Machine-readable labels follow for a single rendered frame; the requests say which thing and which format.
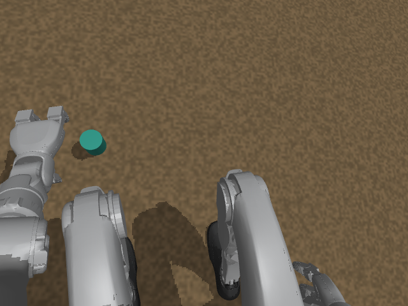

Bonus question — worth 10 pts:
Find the right robot foot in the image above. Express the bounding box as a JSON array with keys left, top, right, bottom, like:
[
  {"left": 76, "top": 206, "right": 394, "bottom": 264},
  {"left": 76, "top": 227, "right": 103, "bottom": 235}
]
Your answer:
[{"left": 207, "top": 221, "right": 240, "bottom": 300}]

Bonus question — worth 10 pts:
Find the left robot arm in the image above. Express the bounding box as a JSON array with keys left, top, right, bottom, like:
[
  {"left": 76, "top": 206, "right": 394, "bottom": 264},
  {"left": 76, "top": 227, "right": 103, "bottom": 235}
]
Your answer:
[{"left": 0, "top": 152, "right": 55, "bottom": 306}]

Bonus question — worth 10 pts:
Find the right robot hand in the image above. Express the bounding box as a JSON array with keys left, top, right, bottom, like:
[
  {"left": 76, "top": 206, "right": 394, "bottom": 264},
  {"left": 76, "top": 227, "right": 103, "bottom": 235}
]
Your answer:
[{"left": 292, "top": 261, "right": 345, "bottom": 306}]

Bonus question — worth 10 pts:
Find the tin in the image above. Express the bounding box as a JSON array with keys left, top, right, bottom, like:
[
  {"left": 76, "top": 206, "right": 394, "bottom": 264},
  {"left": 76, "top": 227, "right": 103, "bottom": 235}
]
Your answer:
[{"left": 80, "top": 129, "right": 106, "bottom": 156}]

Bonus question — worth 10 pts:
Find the left robot hand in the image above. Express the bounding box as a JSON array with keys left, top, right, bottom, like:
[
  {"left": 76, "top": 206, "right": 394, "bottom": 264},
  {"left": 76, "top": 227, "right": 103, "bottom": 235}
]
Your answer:
[{"left": 10, "top": 106, "right": 69, "bottom": 184}]

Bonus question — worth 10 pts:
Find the left robot foot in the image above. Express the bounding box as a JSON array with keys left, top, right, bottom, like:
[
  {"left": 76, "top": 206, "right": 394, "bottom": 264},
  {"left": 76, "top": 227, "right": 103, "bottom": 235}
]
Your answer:
[{"left": 125, "top": 237, "right": 141, "bottom": 306}]

